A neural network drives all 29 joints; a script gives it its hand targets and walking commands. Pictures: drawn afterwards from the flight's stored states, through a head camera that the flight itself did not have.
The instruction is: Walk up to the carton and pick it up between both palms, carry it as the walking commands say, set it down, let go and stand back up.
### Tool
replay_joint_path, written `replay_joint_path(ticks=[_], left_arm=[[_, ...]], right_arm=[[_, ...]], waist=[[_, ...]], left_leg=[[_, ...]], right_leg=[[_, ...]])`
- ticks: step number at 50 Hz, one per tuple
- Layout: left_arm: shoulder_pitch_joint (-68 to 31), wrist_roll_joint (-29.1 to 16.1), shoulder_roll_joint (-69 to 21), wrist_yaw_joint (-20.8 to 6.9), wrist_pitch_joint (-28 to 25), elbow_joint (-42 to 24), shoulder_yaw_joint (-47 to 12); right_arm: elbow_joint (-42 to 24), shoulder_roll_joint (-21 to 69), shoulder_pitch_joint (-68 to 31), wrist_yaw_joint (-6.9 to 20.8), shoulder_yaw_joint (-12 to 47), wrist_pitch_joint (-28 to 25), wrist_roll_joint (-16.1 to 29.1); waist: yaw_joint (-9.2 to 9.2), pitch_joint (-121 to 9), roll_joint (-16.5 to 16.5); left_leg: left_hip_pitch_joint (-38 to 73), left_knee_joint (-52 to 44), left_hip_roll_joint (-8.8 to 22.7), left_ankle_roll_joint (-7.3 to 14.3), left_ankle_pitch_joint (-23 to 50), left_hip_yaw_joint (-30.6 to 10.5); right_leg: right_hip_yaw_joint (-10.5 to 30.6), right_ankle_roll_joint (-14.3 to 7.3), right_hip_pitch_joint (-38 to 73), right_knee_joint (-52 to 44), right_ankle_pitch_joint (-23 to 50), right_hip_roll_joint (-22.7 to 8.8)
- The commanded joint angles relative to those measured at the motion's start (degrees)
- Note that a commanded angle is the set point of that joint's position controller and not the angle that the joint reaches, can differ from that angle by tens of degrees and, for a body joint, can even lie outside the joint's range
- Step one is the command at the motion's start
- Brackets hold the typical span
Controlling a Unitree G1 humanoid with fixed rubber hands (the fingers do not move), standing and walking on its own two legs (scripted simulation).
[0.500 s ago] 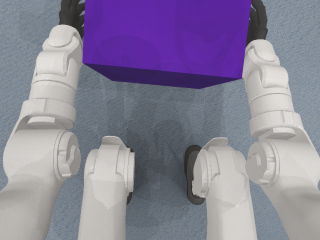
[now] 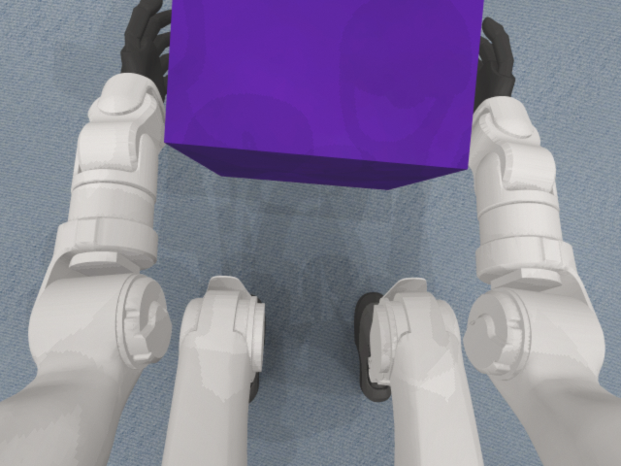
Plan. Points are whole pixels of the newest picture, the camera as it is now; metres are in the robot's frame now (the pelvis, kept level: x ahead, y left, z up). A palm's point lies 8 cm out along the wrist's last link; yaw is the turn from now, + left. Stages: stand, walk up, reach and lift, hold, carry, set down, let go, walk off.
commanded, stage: reach and lift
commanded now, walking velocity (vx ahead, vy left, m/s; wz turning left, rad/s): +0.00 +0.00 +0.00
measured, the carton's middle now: (315, 104) +0.53 +0.01 -0.17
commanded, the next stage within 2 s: none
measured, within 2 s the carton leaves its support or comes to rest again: neither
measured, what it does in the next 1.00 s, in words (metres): rises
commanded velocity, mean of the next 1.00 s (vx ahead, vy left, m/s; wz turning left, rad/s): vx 0.00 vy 0.00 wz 0.00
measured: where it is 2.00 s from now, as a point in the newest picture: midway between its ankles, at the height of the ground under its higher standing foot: (309, 365)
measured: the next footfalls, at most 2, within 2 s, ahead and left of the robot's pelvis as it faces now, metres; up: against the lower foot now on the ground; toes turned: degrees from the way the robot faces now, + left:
none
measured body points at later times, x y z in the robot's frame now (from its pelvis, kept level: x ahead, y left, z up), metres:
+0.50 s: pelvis +0.00 +0.00 +0.06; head +0.29 +0.01 +0.40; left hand +0.52 +0.19 -0.03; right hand +0.51 -0.17 -0.03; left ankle +0.10 +0.13 -0.39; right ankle +0.11 -0.13 -0.39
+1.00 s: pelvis +0.01 +0.00 +0.12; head +0.27 +0.02 +0.49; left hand +0.50 +0.19 +0.04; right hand +0.50 -0.18 +0.05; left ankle +0.10 +0.13 -0.39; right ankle +0.11 -0.13 -0.39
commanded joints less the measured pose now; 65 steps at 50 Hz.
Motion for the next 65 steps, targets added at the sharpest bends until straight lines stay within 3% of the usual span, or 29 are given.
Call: replay_joint_path(ticks=[1,22,38,65], left_arm=[[-33.9,-7.2,-57.5,-13.3,-0.3,-8.4,-25.9],[-29.4,-2.9,-60.5,-15.6,2.4,-5.3,-21.5],[-24.2,-2.3,-64.5,-16.0,3.7,-8.0,-23.4],[-12.4,0.0,-68.0,-16.9,3.2,-9.5,-24.3]], right_arm=[[-9.4,55.6,-40.6,14.4,29.7,-0.7,7.4],[-7.3,59.1,-35.9,16.4,27.0,2.4,3.8],[-8.8,61.2,-30.4,18.4,28.1,3.6,3.3],[-8.9,64.9,-18.1,20.0,28.5,3.4,0.5]], waist=[[0.72,-74.1,2.2],[0.79,-67.5,1.4],[0.0,-69.2,2.9],[0.11,-63.0,2.3]], left_leg=[[40.4,-10.6,-4.9,0.3,20.3,7.0],[41.6,-21.0,-5.4,1.0,13.6,6.7],[50.3,-27.4,-6.3,0.5,17.5,6.0],[62.9,-40.1,-6.2,0.8,18.4,4.9]], right_leg=[[-7.9,-1.4,39.2,-8.8,18.3,5.5],[-7.0,-1.6,42.9,-19.7,12.4,5.5],[-6.8,-1.9,48.8,-25.8,15.4,6.2],[-5.1,-2.1,58.9,-39.3,15.7,6.5]])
